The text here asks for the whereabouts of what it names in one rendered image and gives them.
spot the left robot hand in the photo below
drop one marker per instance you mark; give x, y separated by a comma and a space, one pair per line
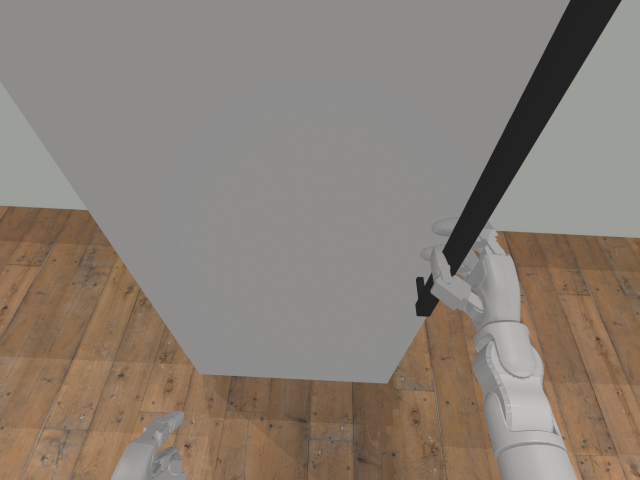
140, 460

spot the right robot hand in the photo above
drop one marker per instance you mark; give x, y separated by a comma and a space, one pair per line
493, 278

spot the handle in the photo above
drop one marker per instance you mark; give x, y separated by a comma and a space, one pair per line
573, 39

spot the fridge door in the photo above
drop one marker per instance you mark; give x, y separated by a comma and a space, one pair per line
269, 171

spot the right robot forearm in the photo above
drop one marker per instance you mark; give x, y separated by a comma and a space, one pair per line
524, 435

